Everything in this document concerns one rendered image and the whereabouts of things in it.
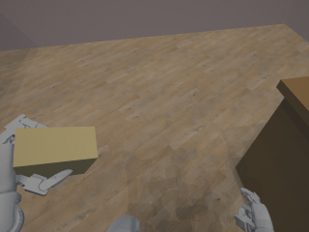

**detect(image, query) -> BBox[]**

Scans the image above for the right robot hand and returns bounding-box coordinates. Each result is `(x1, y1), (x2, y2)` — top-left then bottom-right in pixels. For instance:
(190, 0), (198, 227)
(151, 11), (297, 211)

(235, 188), (274, 232)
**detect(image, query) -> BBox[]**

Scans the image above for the left robot thigh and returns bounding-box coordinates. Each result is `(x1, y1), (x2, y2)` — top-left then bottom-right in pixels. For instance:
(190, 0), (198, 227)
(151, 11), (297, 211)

(106, 215), (140, 232)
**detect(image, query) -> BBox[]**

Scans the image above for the sponge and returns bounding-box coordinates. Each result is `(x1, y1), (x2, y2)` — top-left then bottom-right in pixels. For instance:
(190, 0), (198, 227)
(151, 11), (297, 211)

(13, 126), (98, 179)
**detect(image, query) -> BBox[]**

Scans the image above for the left robot hand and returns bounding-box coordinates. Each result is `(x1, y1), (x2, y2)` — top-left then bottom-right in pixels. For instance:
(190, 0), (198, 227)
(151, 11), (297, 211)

(0, 114), (72, 197)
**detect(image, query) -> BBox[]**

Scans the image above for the robot left forearm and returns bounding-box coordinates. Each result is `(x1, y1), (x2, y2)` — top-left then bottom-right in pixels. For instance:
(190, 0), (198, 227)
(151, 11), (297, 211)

(0, 191), (25, 232)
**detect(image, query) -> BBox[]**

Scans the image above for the table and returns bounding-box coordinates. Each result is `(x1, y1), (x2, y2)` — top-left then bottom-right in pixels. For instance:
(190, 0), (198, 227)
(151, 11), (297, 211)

(236, 76), (309, 232)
